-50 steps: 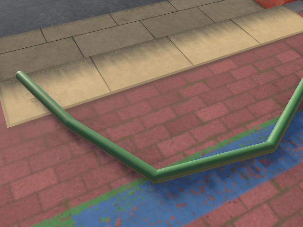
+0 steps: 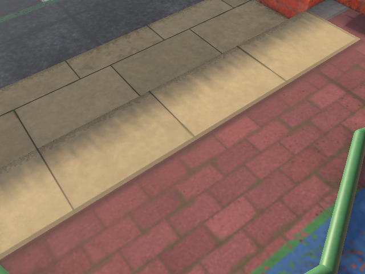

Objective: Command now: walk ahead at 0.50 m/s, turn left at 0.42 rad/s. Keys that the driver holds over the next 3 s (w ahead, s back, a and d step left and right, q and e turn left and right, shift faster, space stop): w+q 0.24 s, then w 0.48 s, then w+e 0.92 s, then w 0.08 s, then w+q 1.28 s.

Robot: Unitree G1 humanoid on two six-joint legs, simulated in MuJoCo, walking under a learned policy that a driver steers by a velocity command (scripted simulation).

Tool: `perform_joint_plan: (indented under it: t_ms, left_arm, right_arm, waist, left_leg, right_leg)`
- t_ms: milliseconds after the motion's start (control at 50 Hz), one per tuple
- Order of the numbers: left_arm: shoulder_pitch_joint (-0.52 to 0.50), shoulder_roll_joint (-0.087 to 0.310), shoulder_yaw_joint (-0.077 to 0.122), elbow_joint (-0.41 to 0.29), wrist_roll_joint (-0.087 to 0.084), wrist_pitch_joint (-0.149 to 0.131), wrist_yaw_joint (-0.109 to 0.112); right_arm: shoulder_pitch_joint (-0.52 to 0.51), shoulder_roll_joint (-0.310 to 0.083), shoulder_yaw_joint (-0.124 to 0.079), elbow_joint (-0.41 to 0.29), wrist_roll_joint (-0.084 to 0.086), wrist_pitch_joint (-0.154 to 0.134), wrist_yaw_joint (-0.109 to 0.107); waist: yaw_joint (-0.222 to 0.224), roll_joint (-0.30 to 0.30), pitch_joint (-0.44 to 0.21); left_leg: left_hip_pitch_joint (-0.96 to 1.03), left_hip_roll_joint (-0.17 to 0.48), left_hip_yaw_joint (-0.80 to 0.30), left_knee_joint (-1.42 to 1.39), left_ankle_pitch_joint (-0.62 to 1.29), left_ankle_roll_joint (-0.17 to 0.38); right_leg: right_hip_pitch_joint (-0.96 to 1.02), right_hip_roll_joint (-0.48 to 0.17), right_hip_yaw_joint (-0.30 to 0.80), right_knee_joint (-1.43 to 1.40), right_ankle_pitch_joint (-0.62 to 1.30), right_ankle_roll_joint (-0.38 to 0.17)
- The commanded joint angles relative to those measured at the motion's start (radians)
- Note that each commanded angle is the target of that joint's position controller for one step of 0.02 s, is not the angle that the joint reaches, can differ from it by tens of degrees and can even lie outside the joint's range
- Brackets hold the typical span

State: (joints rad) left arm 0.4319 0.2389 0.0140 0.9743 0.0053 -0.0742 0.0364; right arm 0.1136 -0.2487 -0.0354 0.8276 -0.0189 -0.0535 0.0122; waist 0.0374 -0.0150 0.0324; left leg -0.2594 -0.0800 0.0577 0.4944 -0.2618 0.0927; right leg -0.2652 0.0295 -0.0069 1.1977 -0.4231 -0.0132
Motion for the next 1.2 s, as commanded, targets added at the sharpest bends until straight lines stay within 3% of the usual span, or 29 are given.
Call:
perform_joint_plan:
  t_ms: [20,100,160,180,220,240,260,280,300,320,360,420,460,480,500,520,540,580,600,700,760,840,860,880,900,940,980,1080,1200]
  left_arm:
    - [-0.194,0.12,0.022,-0.193,0.009,-0.04,-0.018]
    - [-0.208,0.071,0.006,-0.267,0.034,0.011,-0.059]
    - [-0.256,0.094,0.007,-0.288,0.015,0.01,-0.069]
    - [-0.291,0.111,0.014,-0.286,0.019,0.011,-0.062]
    - [-0.298,0.104,0.018,-0.3,0.008,-0.008,-0.043]
    - [-0.199,0.122,0.03,-0.275,0.003,-0.01,-0.028]
    - [-0.055,0.175,0.052,-0.227,0.013,0.002,-0.017]
    - [0.018,0.177,0.056,-0.2,0.022,0.031,-0.002]
    - [0.068,0.229,0.083,-0.153,0.046,0.053,0.003]
    - [0.0,0.156,0.069,-0.166,0.058,0.057,0.0]
    - [-0.133,0.123,0.059,-0.154,0.077,0.031,-0.014]
    - [-0.175,0.16,0.076,-0.108,0.055,0.013,-0.025]
    - [-0.33,0.212,0.094,-0.11,0.043,0.018,-0.038]
    - [-0.427,0.192,0.091,-0.125,0.045,0.018,-0.041]
    - [-0.519,0.179,0.084,-0.165,0.037,0.022,-0.036]
    - [-0.648,0.193,0.088,-0.228,0.026,0.01,-0.045]
    - [-0.68,0.089,0.059,-0.275,0.036,-0.012,-0.056]
    - [-0.552,0.104,0.057,-0.228,-0.015,-0.02,-0.059]
    - [-0.485,0.11,0.059,-0.209,-0.007,-0.015,-0.056]
    - [-0.573,0.066,0.034,-0.297,0.035,-0.005,-0.066]
    - [-0.372,0.036,0.024,-0.222,0.033,-0.028,-0.099]
    - [0.032,0.151,0.064,-0.054,0.052,-0.013,-0.06]
    - [0.094,0.222,0.078,-0.032,0.061,-0.018,-0.054]
    - [0.099,0.264,0.081,-0.057,0.055,-0.025,-0.058]
    - [0.02,0.278,0.1,-0.074,0.014,-0.013,-0.06]
    - [-0.182,0.164,0.073,-0.118,-0.001,0.0,-0.043]
    - [-0.159,0.155,0.064,-0.101,0.004,0.001,-0.034]
    - [-0.119,0.169,0.072,-0.087,0.009,0.002,-0.042]
    - [-0.063,0.179,0.089,-0.101,0.007,0.023,-0.06]
  right_arm:
    - [0.251,-0.125,-0.047,0.065,0.006,0.015,-0.007]
    - [0.066,-0.194,-0.057,0.012,0.005,-0.013,-0.012]
    - [0.118,-0.197,-0.069,0.014,0.023,-0.019,-0.002]
    - [0.212,-0.165,-0.059,0.048,0.013,-0.001,-0.008]
    - [0.328,-0.195,-0.059,0.102,0.001,0.018,-0.025]
    - [0.297,-0.235,-0.071,0.094,0.019,0.021,-0.026]
    - [0.259,-0.205,-0.066,0.066,0.028,0.014,-0.025]
    - [0.234,-0.085,-0.034,0.041,0.026,0.008,-0.024]
    - [0.192,-0.093,-0.028,-0.004,0.032,0.02,-0.03]
    - [0.069,-0.142,-0.041,-0.015,0.017,0.039,-0.036]
    - [0.024,-0.137,-0.046,-0.039,0.009,0.049,-0.011]
    - [-0.04,-0.116,-0.044,-0.089,0.003,0.068,0.029]
    - [0.106,-0.113,-0.044,-0.067,-0.008,0.08,0.045]
    - [0.363,-0.136,-0.06,0.011,-0.005,0.078,0.031]
    - [0.576,-0.179,-0.089,0.097,0.001,0.056,0.015]
    - [0.722,-0.258,-0.115,0.155,-0.023,0.044,-0.005]
    - [0.677,-0.267,-0.096,0.165,-0.041,0.011,-0.021]
    - [0.386,-0.217,-0.07,0.066,-0.029,-0.015,-0.022]
    - [0.309,-0.185,-0.055,0.047,-0.02,-0.019,-0.015]
    - [0.335,-0.132,-0.025,0.116,0.025,-0.098,-0.019]
    - [0.258,-0.16,-0.027,0.102,0.045,-0.102,-0.02]
    - [0.225,-0.218,-0.047,0.106,0.043,-0.068,-0.022]
    - [0.243,-0.129,-0.033,0.088,0.029,-0.063,-0.026]
    - [0.5,-0.032,-0.007,0.1,0.053,-0.053,-0.043]
    - [0.539,-0.082,-0.007,0.111,0.037,-0.039,-0.052]
    - [0.32,-0.149,-0.015,0.062,-0.032,-0.031,-0.035]
    - [0.244,-0.145,-0.015,0.026,-0.046,-0.006,-0.017]
    - [0.086,-0.057,0.017,-0.054,-0.023,0.01,-0.011]
    - [-0.097,-0.074,0.023,-0.13,-0.002,0.008,-0.009]
  waist:
    - [-0.101,0.01,-0.028]
    - [0.047,0.074,0.113]
    - [0.007,0.093,0.046]
    - [-0.041,-0.004,0.004]
    - [-0.063,0.021,-0.126]
    - [-0.004,0.044,-0.227]
    - [0.054,-0.018,-0.332]
    - [0.073,-0.136,-0.366]
    - [0.109,-0.224,-0.399]
    - [0.108,0.003,-0.25]
    - [0.046,-0.107,-0.023]
    - [-0.003,-0.13,0.013]
    - [-0.133,-0.155,-0.031]
    - [-0.281,-0.112,-0.09]
    - [-0.409,0.07,-0.139]
    - [-0.507,0.288,-0.082]
    - [-0.408,0.402,-0.015]
    - [-0.2,0.007,0.06]
    - [-0.136,-0.048,0.081]
    - [-0.097,0.074,0.196]
    - [-0.019,0.071,0.038]
    - [0.169,-0.009,-0.072]
    - [0.149,-0.165,-0.091]
    - [0.01,-0.254,-0.32]
    - [0.021,-0.144,-0.429]
    - [-0.034,0.039,-0.173]
    - [-0.059,0.054,-0.092]
    - [-0.065,0.001,-0.046]
    - [0.01,-0.031,-0.032]
  left_leg:
    - [0.446,0.353,-0.398,-0.171,0.507,0.245]
    - [-0.1,0.21,-0.247,-0.351,0.387,0.178]
    - [-0.102,0.116,-0.183,-0.327,0.352,0.117]
    - [0.075,0.096,-0.198,-0.25,0.507,0.096]
    - [0.255,0.113,-0.253,0.038,0.859,0.034]
    - [0.201,0.108,-0.265,0.197,0.79,0.004]
    - [-0.068,0.08,-0.26,0.374,0.475,-0.025]
    - [-0.39,0.042,-0.229,0.518,-0.352,-0.034]
    - [-0.537,0.05,-0.131,0.634,-0.394,-0.043]
    - [-0.554,0.119,-0.12,0.643,-0.333,-0.036]
    - [-0.59,0.136,-0.143,0.623,-0.264,-0.04]
    - [-0.495,0.1,-0.099,0.365,-0.286,-0.061]
    - [-0.084,0.057,0.053,0.122,-0.233,-0.084]
    - [0.147,-0.011,0.146,0.158,-0.133,-0.07]
    - [0.37,-0.046,0.106,0.036,-0.153,-0.024]
    - [0.579,0.107,-0.199,-0.095,-0.154,0.089]
    - [0.571,0.266,-0.531,-0.162,0.199,0.132]
    - [0.417,0.351,-0.551,-0.183,0.345,0.13]
    - [0.363,0.335,-0.502,-0.197,0.416,0.118]
    - [0.255,0.212,-0.274,-0.344,0.621,0.077]
    - [0.052,0.172,-0.157,-0.344,0.578,0.046]
    - [0.015,0.114,-0.03,0.26,0.715,-0.003]
    - [-0.128,-0.009,0.023,0.714,-0.032,-0.026]
    - [-0.282,-0.025,-0.163,1.024,-0.349,-0.038]
    - [-0.365,0.002,-0.178,1.107,-0.232,-0.051]
    - [-0.363,0.108,-0.154,0.918,-0.102,-0.048]
    - [-0.281,0.137,-0.155,0.807,-0.139,-0.076]
    - [-0.173,0.173,-0.105,0.467,-0.026,-0.112]
    - [-0.098,0.103,-0.071,0.175,0.133,-0.128]
  right_leg:
    - [-0.614,-0.104,0.075,0.197,-0.018,0.012]
    - [-0.3,-0.105,-0.008,-0.223,0.096,0.044]
    - [-0.106,-0.044,-0.052,-0.523,0.331,0.061]
    - [-0.131,-0.01,-0.082,-0.53,0.204,0.057]
    - [0.002,0.021,-0.058,-0.73,0.202,0.045]
    - [0.227,-0.001,-0.014,-0.89,0.322,0.032]
    - [0.621,-0.141,0.083,-0.852,0.402,-0.01]
    - [0.899,-0.353,0.226,-0.78,0.454,-0.053]
    - [0.914,-0.482,0.372,-0.787,0.527,-0.14]
    - [0.738,-0.414,0.277,-0.886,0.327,-0.117]
    - [0.56,-0.355,0.172,-0.906,0.479,-0.086]
    - [0.491,-0.294,0.086,-0.958,0.421,-0.064]
    - [0.248,-0.223,-0.046,-0.949,0.391,-0.066]
    - [0.145,-0.201,-0.103,-0.779,0.529,-0.071]
    - [-0.006,-0.09,-0.194,-0.433,0.579,-0.048]
    - [-0.395,0.002,-0.153,0.005,0.2,-0.023]
    - [-0.659,0.039,0.026,0.204,-0.231,-0.063]
    - [-0.624,-0.087,0.098,0.078,-0.104,-0.087]
    - [-0.577,-0.099,0.06,-0.004,-0.059,-0.07]
    - [-0.463,-0.082,-0.053,-0.46,0.284,-0.023]
    - [0.084,-0.009,-0.065,-0.731,0.781,-0.055]
    - [0.447,0.014,-0.04,-0.748,0.73,-0.112]
    - [0.528,-0.158,0.117,-0.685,1.093,-0.18]
    - [0.769,-0.403,0.44,-0.536,1.559,-0.326]
    - [0.747,-0.447,0.617,-0.702,1.119,-0.414]
    - [0.345,-0.305,0.572,-0.892,0.388,-0.348]
    - [0.11,-0.284,0.542,-0.942,0.445,-0.35]
    - [-0.119,-0.191,0.38,-1.003,0.465,-0.309]
    - [-0.058,-0.113,0.359,-0.967,0.284,-0.214]
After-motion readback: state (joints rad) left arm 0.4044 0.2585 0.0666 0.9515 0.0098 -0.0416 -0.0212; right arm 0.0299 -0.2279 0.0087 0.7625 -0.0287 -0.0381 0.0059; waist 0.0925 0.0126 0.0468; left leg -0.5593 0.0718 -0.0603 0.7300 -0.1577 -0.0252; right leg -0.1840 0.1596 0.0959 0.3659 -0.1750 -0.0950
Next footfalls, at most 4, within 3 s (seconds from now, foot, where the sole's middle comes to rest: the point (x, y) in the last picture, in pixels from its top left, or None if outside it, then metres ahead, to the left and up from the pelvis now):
0.14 right None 0.23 -0.16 -0.74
0.46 left None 0.23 0.10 -0.73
0.84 right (197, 205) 0.73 0.02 -0.77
1.30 left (147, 178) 0.85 0.23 -0.77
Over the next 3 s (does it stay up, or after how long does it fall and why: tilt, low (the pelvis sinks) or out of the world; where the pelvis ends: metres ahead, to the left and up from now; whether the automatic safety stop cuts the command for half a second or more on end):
stays up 1.54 -0.01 -0.01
